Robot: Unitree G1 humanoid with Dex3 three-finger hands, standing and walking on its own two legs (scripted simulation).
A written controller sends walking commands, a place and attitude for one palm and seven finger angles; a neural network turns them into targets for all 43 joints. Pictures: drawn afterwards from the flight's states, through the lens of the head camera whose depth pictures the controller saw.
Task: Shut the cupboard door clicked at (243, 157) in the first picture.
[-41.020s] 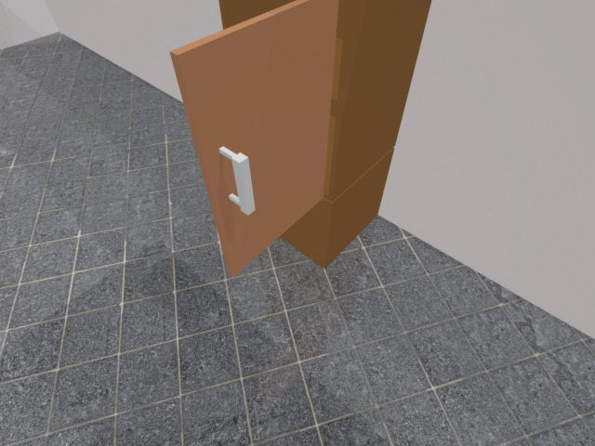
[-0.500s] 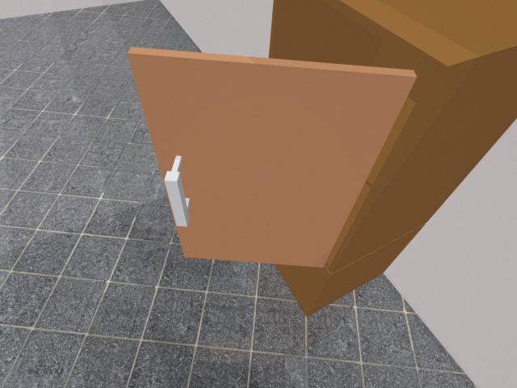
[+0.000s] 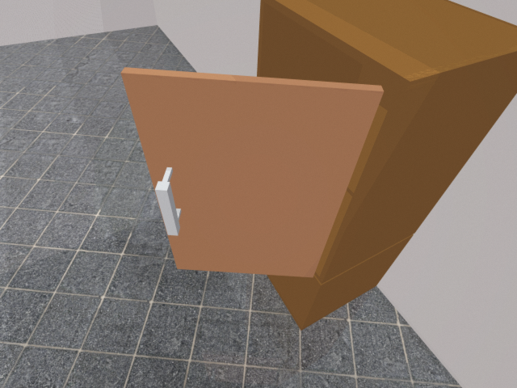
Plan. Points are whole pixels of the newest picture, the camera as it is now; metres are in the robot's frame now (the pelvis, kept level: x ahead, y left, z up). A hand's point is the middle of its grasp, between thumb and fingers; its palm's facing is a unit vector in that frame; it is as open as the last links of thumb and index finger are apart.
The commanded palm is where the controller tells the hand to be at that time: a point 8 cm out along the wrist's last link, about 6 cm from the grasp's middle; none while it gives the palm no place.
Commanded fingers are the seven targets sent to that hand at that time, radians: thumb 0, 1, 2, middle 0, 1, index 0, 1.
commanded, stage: come to a stop and stand still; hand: left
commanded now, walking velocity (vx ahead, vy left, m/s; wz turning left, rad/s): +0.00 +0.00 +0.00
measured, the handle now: (171, 202) +0.45 +0.21 -0.02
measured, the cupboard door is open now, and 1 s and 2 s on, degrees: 59 59 59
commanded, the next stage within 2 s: look again from close up in 0.76 s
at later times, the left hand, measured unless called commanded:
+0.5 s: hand out of the picture +0.04 +0.20 -0.18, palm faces +0.00 -0.98 -0.22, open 7.4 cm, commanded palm none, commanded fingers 0.00 0.90 0.90 -0.20 -0.30 -0.20 -0.30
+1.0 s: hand out of the picture +0.05 +0.19 -0.18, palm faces -0.02 -0.98 -0.19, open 7.4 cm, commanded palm none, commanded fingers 0.00 0.90 0.90 -0.20 -0.30 -0.20 -0.30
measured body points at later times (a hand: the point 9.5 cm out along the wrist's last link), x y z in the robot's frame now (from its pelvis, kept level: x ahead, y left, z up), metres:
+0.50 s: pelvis +0.03 +0.03 -0.01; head +0.04 +0.02 +0.44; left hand +0.04 +0.26 -0.16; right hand +0.03 -0.19 -0.17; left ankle +0.03 +0.11 -0.74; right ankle +0.00 -0.11 -0.74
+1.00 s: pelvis +0.04 +0.02 +0.00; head +0.06 +0.02 +0.45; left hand +0.05 +0.24 -0.16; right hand +0.06 -0.21 -0.16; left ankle +0.03 +0.11 -0.74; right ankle +0.00 -0.11 -0.74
